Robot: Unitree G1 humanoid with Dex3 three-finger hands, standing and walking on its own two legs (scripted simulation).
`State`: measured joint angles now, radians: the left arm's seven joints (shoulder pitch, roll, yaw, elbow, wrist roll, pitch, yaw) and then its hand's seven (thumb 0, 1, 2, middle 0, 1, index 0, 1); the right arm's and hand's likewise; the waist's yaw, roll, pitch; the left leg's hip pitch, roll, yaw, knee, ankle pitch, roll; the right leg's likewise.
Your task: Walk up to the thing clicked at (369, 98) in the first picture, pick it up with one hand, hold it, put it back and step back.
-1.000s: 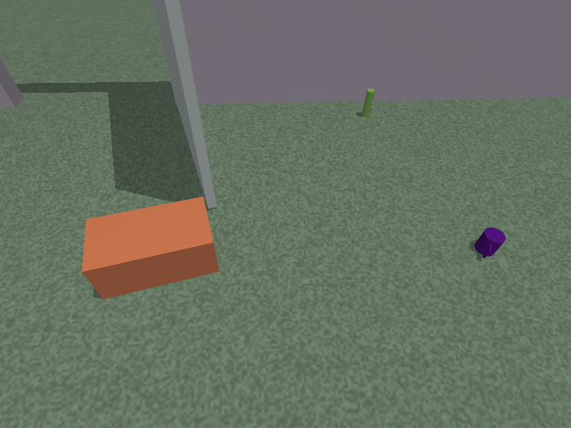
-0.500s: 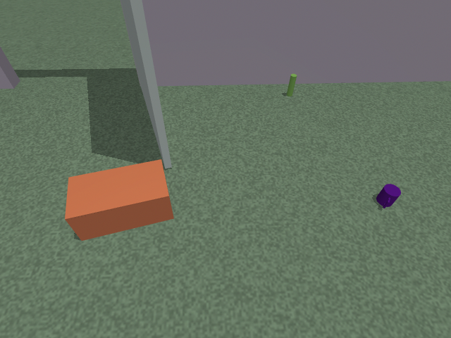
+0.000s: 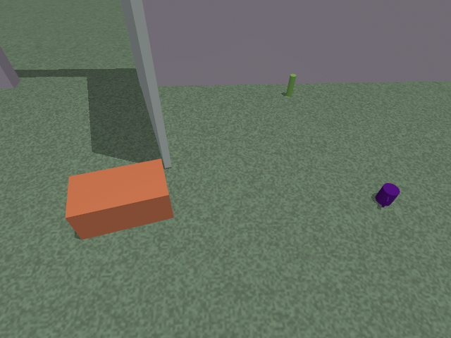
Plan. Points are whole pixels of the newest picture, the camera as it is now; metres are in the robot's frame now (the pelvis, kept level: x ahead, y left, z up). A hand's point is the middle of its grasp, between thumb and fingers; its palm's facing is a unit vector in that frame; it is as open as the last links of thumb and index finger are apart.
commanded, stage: stand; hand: left
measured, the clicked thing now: (291, 85) +2.02 -0.51 -0.70
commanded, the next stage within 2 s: walk up in 0.12 s
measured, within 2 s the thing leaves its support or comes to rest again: neither
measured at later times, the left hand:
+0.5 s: hand (131, 304) +0.23 +0.20 -0.14, palm faces -0.15 -0.89 -0.43, open 7.4 cm
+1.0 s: hand (184, 223) +0.46 +0.12 -0.19, palm faces -0.27 -0.90 -0.33, open 7.4 cm
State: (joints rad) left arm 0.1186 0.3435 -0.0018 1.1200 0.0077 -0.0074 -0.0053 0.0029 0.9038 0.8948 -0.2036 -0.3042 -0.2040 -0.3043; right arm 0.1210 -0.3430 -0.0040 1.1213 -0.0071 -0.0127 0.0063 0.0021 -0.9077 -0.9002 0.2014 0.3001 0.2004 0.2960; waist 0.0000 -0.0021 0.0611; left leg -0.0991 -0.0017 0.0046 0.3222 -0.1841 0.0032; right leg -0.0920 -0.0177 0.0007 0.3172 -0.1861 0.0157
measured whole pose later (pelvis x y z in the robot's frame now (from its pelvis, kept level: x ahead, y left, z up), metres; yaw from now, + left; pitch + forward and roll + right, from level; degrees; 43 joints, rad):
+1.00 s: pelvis +0.37 -0.14 -0.04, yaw -16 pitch -1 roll +0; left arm 0.33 0.43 0.05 0.95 0.00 -0.05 -0.05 0.01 0.90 0.89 -0.21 -0.30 -0.21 -0.30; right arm 0.15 -0.40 -0.10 0.88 -0.04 -0.09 0.08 0.00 -0.91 -0.90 0.20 0.30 0.20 0.30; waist 0.04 -0.06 0.08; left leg -0.46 0.06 0.12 0.66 -0.18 0.02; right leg -0.11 -0.02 0.07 0.91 -0.51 -0.04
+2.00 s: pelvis +0.90 -0.30 -0.02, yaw -21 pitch -3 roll -1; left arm 0.32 0.45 0.04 0.94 0.00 -0.06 -0.03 0.01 0.91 0.89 -0.20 -0.30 -0.20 -0.30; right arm 0.22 -0.39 -0.07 0.87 -0.01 -0.10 0.07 0.00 -0.91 -0.90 0.20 0.30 0.20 0.30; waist 0.00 -0.03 0.07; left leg -0.35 0.06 0.10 0.63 -0.24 0.03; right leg -0.33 0.00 0.03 1.13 -0.44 -0.05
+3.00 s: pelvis +1.28 -0.43 -0.02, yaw -20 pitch -3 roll -1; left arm 0.31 0.44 0.04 0.92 0.00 -0.04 -0.04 0.01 0.91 0.89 -0.20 -0.30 -0.20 -0.30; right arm 0.28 -0.38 -0.05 0.86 0.00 -0.09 0.06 0.00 -0.91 -0.90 0.20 0.30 0.20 0.30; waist -0.01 -0.06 0.08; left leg -0.28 0.04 0.08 0.55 -0.22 0.02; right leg -0.42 -0.05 0.03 1.07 -0.38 -0.04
